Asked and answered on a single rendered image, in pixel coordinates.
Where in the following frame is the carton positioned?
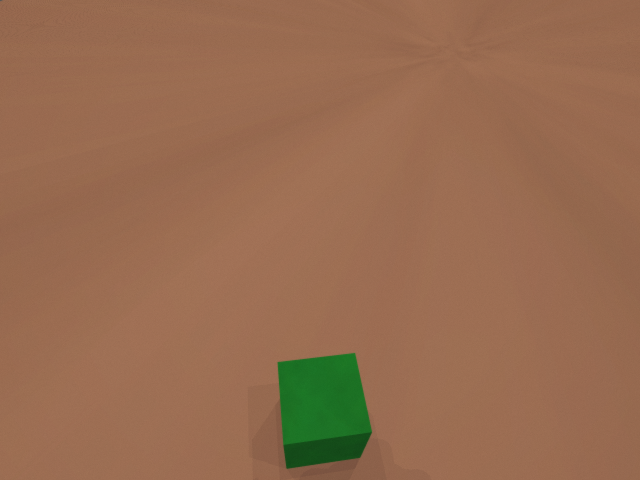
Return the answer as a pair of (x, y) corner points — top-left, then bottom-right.
(278, 353), (372, 469)

